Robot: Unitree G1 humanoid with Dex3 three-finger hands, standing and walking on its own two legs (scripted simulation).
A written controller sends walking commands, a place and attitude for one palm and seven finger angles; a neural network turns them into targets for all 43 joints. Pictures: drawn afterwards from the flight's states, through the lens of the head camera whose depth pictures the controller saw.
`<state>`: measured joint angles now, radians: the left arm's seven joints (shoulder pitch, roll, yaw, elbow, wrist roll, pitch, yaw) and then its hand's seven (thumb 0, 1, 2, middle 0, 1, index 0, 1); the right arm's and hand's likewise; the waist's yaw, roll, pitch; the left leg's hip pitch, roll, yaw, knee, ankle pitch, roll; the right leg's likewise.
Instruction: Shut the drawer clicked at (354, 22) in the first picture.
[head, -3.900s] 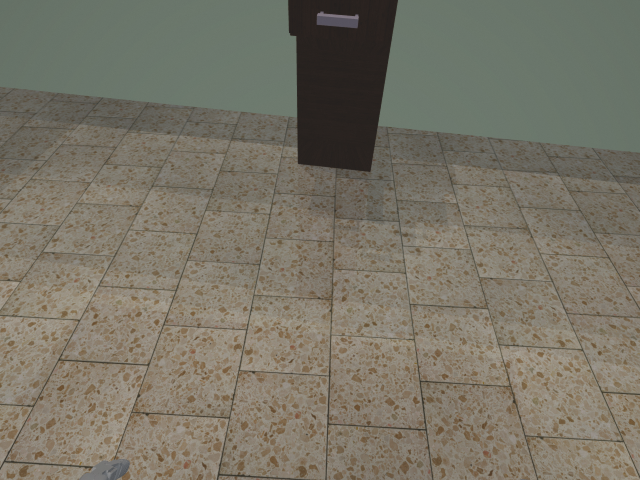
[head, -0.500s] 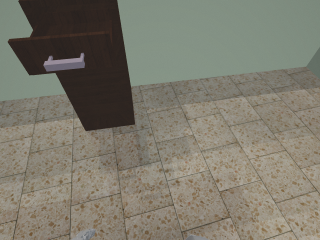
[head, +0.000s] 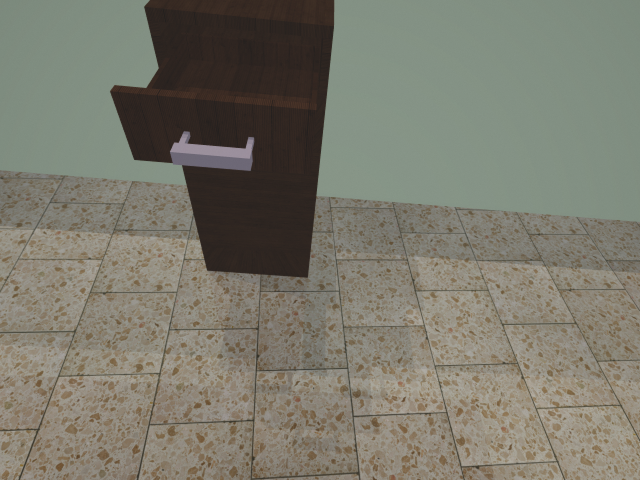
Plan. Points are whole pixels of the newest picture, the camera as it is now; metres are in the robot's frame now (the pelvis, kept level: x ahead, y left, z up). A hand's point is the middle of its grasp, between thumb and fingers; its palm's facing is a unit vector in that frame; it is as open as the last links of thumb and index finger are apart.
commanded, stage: take the last steps up to it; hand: left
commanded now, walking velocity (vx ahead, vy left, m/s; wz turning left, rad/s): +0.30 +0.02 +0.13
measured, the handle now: (215, 148) +0.60 +0.24 +0.05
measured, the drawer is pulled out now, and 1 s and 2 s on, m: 0.27 0.27 0.27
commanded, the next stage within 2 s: come to a stop and stand still in 1.02 s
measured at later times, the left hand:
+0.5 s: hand out of the picture +0.01 +0.12 -0.15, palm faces +0.15 -0.97 -0.19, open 7.4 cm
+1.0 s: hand (164, 416) +0.22 +0.25 -0.17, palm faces +0.14 -0.97 -0.19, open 7.4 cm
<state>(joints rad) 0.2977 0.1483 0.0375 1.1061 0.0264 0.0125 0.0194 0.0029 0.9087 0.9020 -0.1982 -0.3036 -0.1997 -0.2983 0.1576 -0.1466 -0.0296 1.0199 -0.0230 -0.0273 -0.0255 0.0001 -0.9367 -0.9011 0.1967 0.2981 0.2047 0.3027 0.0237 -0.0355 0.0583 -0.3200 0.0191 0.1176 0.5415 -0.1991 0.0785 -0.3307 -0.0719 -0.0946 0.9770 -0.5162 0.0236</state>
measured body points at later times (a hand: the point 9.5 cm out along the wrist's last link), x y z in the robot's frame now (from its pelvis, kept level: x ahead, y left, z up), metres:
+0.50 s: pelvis +0.07 -0.03 +0.02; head +0.07 -0.05 +0.47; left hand +0.00 +0.18 -0.13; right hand +0.09 -0.26 -0.15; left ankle +0.10 +0.12 -0.66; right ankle +0.04 -0.13 -0.73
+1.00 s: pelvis +0.21 +0.06 +0.01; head +0.21 +0.07 +0.46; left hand +0.22 +0.30 -0.15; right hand +0.29 -0.17 -0.13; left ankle +0.21 +0.14 -0.73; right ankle +0.23 -0.07 -0.66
